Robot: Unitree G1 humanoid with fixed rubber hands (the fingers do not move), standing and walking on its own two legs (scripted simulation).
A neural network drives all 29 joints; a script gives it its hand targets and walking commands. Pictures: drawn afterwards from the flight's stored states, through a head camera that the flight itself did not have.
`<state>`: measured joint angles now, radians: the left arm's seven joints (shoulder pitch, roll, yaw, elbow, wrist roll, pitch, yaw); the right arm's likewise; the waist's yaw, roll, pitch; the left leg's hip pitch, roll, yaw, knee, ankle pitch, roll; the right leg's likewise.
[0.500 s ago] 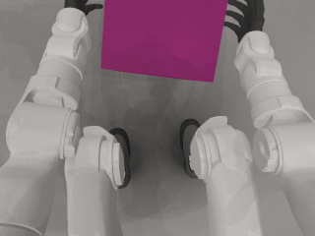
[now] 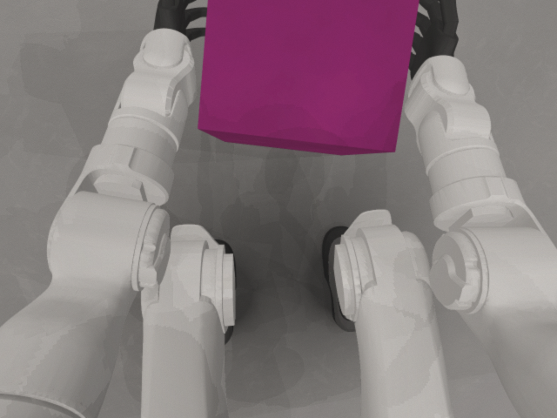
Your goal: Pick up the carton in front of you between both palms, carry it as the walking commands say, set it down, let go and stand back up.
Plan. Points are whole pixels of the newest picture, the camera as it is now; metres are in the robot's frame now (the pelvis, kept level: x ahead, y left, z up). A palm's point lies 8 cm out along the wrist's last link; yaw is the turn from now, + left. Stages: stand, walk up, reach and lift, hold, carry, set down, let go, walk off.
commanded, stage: reach and lift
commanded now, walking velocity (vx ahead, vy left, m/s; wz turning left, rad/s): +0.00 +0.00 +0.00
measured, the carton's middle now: (297, 72) +0.51 -0.03 -0.22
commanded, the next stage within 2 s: none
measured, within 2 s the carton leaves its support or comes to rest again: neither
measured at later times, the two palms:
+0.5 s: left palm out of the picture +0.50 +0.13 +0.06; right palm out of the picture +0.47 -0.17 +0.06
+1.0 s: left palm out of the picture +0.45 +0.14 +0.21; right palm out of the picture +0.44 -0.16 +0.21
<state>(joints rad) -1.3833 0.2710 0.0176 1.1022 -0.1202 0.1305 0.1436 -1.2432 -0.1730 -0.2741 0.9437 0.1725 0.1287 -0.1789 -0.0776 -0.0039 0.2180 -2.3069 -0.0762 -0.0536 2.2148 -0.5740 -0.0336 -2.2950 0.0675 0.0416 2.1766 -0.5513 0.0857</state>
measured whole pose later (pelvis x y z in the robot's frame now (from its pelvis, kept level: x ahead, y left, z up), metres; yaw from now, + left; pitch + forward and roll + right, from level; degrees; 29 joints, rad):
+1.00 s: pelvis +0.04 +0.00 +0.25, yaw +1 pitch +32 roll -1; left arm -0.69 -0.06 0.34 0.70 0.17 0.31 0.07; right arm -0.65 0.08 -0.41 0.63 -0.15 0.32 -0.06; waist -0.04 0.01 -0.24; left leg -1.44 -0.11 -0.11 1.38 -0.50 -0.03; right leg -1.45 0.10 0.11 1.37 -0.48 0.05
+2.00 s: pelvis +0.09 -0.01 +0.41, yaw +2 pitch -3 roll +0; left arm -0.31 -0.16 0.30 0.41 0.29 0.61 0.00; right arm -0.32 0.17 -0.31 0.40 -0.30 0.62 0.00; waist 0.00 0.01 -0.02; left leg -0.19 -0.05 -0.15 0.48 -0.24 -0.01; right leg -0.20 0.05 0.14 0.47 -0.22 0.01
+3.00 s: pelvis +0.10 -0.01 +0.42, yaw +2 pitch -7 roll +0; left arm -0.27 -0.15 0.23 0.25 0.27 0.77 -0.01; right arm -0.28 0.16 -0.24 0.26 -0.28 0.76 0.01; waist 0.00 0.00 -0.01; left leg -0.04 -0.04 -0.14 0.37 -0.20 -0.01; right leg -0.05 0.04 0.13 0.36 -0.19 0.01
